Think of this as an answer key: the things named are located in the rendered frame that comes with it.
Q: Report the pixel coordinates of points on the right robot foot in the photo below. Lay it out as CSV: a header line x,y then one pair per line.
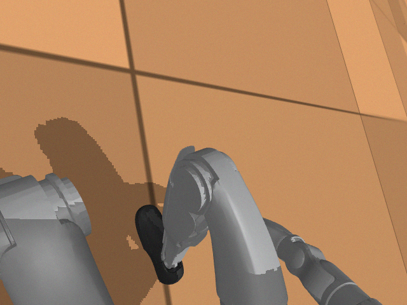
x,y
149,225

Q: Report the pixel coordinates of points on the right robot hand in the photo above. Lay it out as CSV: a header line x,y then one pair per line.
x,y
277,232

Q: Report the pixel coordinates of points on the right robot arm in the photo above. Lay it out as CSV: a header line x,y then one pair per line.
x,y
325,282

